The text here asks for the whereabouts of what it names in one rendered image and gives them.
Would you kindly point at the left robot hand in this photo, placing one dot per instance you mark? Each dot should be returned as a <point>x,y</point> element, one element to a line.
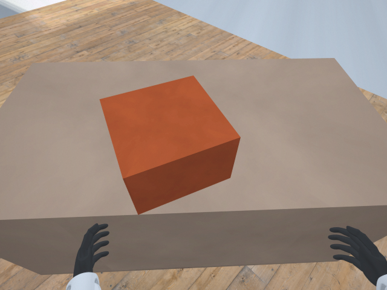
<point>85,258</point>

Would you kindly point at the left robot forearm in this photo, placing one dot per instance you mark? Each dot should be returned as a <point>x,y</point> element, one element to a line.
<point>84,281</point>

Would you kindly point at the carton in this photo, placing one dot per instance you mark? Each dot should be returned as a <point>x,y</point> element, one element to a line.
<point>170,140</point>

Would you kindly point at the pedestal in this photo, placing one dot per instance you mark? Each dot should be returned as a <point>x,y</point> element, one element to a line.
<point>312,156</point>

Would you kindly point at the right robot hand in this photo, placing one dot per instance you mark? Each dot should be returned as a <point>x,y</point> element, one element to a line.
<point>366,255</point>

